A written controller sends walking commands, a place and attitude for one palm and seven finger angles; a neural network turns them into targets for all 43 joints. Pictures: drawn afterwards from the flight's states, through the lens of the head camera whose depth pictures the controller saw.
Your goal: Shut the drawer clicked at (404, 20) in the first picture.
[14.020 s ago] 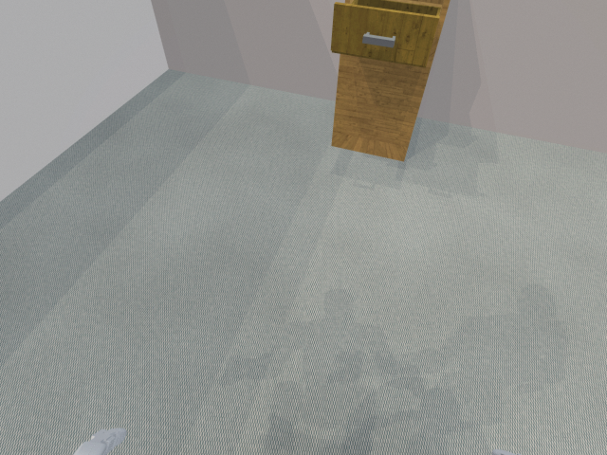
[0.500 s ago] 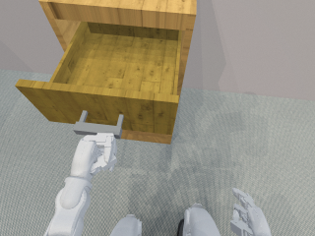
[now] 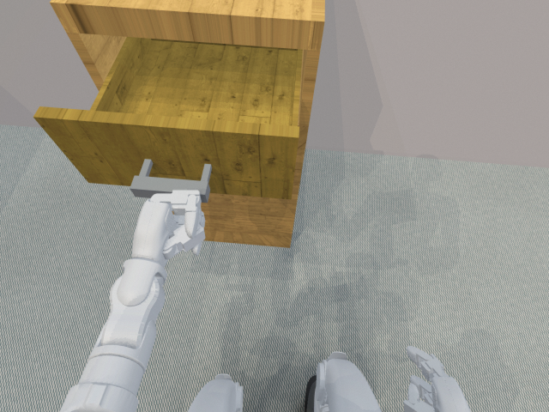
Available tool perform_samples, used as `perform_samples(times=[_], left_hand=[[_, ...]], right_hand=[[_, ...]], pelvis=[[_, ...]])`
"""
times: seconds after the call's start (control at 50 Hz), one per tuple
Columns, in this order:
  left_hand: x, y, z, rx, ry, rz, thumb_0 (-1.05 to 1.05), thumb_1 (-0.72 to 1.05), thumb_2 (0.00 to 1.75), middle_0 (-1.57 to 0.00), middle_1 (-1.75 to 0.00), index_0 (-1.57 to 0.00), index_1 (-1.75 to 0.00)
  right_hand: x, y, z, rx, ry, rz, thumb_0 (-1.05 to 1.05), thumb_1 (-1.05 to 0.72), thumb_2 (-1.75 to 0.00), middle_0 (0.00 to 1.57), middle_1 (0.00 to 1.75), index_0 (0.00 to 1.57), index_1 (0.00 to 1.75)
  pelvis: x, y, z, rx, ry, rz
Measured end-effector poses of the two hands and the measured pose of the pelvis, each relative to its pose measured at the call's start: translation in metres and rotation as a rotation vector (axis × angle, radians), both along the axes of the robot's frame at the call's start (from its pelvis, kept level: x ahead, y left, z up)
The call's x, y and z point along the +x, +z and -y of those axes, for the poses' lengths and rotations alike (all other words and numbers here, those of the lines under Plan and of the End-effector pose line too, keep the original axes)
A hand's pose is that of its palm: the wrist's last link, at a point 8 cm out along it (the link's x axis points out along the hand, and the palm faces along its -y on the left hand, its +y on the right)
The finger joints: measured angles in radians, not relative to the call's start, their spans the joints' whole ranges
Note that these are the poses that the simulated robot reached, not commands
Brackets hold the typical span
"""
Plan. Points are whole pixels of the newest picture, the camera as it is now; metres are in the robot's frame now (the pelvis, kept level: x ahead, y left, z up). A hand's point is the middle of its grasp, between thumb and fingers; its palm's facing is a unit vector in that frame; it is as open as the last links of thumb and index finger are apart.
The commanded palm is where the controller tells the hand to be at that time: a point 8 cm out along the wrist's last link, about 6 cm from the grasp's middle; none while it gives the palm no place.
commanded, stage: push the drawer shut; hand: left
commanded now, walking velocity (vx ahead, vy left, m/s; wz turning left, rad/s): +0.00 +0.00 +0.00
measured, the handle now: (174, 178) +0.44 +0.16 +0.04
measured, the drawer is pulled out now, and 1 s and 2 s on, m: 0.18 0.05 0.00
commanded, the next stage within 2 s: none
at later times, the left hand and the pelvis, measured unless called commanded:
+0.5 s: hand (208, 191) +0.42 +0.10 +0.03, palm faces -0.11 -0.99 -0.06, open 3.4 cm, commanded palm +0.41 +0.16 +0.04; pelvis +0.00 +0.00 +0.00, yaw -1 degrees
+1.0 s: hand (216, 157) +0.49 +0.10 +0.03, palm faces -0.10 -0.99 -0.06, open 3.4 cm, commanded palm +0.47 +0.15 +0.04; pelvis -0.01 +0.00 -0.01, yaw -1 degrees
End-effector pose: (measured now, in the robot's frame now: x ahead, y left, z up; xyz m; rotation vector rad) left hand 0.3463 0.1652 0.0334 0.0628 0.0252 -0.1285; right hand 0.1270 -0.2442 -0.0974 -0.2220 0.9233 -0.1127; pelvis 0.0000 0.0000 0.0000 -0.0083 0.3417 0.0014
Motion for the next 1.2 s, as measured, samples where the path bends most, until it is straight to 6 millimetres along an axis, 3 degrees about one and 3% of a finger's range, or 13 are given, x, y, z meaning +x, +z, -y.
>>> perform_samples(times=[0.28,0.8,1.2], left_hand=[[0.04,-0.001,0.0,0.003,0.011,0.003,0.03,0.82,0.91,-1.4,-1.6,-1.4,-1.6],[0.099,0.001,0.009,-0.001,0.02,0.005,0.06,0.84,0.91,-1.4,-1.6,-1.4,-1.6],[0.15,0.002,0.014,-0.012,0.027,-0.002,0.06,0.85,0.91,-1.41,-1.6,-1.4,-1.6]], right_hand=[[-0.034,-0.008,0.012,-0.017,-0.052,-0.096,0.01,-0.9,-0.9,0.2,0.29,0.21,0.3],[-0.084,-0.017,0.014,-0.017,-0.103,-0.241,0.01,-0.9,-0.9,0.2,0.29,0.21,0.3],[-0.137,-0.02,0.012,-0.028,-0.155,-0.404,0.01,-0.9,-0.9,0.2,0.29,0.21,0.3]], pelvis=[[-0.004,0.0,0.001,0.004,-0.008,-0.022],[-0.009,-0.004,0.001,0.008,-0.023,-0.058],[-0.011,-0.011,-0.003,-0.001,-0.033,-0.109]])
